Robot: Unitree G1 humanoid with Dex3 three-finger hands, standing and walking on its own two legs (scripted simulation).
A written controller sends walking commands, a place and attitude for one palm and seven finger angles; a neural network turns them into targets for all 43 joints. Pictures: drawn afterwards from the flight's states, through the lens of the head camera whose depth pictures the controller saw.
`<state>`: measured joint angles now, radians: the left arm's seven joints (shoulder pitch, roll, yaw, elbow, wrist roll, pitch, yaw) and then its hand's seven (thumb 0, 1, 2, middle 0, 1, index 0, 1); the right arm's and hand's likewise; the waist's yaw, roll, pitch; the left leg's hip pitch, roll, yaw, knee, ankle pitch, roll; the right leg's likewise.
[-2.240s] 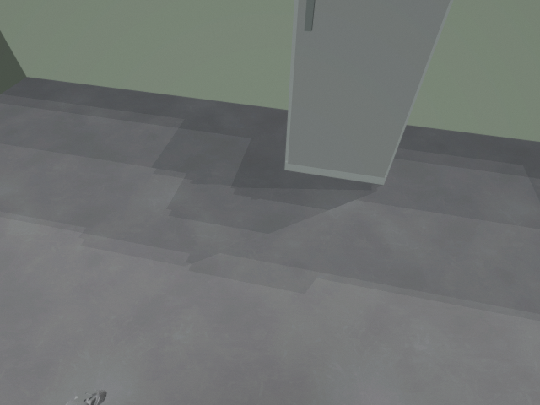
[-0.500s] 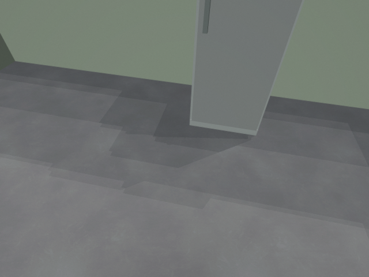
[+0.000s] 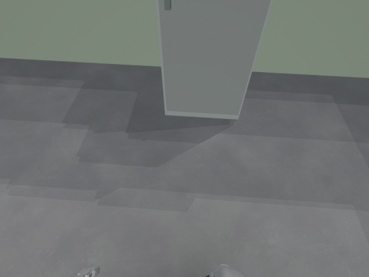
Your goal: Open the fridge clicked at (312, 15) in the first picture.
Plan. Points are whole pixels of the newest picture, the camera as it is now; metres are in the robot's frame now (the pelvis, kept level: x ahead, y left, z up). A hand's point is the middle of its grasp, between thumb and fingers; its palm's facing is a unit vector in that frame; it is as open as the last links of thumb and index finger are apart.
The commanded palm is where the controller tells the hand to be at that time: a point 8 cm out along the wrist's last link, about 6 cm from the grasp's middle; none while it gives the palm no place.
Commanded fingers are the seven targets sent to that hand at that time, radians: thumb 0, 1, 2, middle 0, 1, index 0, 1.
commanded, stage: walk to a spot facing it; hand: left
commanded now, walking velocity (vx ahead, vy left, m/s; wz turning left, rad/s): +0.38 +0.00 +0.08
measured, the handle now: out of the picture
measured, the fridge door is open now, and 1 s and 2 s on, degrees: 0 0 0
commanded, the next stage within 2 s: take the last steps up to it in 0.62 s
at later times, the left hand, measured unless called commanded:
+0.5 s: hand (94, 258) +0.19 +0.23 -0.16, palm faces +0.08 -0.99 -0.13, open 7.4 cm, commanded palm none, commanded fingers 0.00 0.90 0.90 -0.20 -0.30 -0.20 -0.30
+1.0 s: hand (137, 153) +0.50 +0.17 -0.14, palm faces -0.05 -0.97 -0.23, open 7.2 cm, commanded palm none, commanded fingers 0.00 0.90 0.90 -0.20 -0.30 -0.20 -0.30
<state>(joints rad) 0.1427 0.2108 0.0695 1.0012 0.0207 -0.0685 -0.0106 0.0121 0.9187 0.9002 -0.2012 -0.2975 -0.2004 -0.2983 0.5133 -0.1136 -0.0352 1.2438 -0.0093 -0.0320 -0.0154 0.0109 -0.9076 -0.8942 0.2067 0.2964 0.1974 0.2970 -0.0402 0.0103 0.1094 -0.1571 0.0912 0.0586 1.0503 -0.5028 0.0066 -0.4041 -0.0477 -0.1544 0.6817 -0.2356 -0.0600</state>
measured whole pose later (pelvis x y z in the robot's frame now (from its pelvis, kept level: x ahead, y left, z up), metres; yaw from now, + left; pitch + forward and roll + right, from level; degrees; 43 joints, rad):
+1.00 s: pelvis +0.40 -0.01 +0.01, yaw -5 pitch -2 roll +0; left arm 0.18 0.15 0.07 1.04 0.02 -0.07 0.02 0.00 0.93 0.90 -0.20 -0.30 -0.20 -0.30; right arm 0.35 -0.12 -0.05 1.15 -0.02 -0.02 -0.02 0.01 -0.91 -0.89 0.20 0.30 0.19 0.30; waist -0.03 0.04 0.07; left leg -0.41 0.12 0.07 1.23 -0.38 -0.01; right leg -0.31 0.00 -0.17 0.56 -0.23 -0.08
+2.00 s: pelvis +0.68 -0.02 +0.02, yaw -5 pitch -1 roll +1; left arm 0.16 0.14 0.05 1.04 0.02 -0.01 0.04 0.00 0.94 0.90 -0.21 -0.30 -0.20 -0.30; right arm 0.23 -0.15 -0.05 1.10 -0.01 0.03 -0.03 0.01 -0.92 -0.89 0.20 0.30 0.19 0.30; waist -0.01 0.05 0.08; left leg -0.38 0.04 0.05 0.89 -0.46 -0.05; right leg -0.26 -0.03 -0.15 0.51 -0.24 -0.06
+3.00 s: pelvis +0.65 +0.03 +0.03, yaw -6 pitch -2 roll +0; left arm 0.31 0.11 0.00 1.15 0.01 0.01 0.04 0.01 0.90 0.90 -0.20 -0.30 -0.20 -0.30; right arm 0.35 -0.12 -0.02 1.19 -0.01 0.01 -0.03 0.01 -0.91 -0.89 0.20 0.30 0.19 0.30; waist -0.03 0.00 0.03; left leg -0.22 0.00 0.10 0.37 -0.12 0.03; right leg -0.11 -0.01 -0.04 0.42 -0.28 -0.01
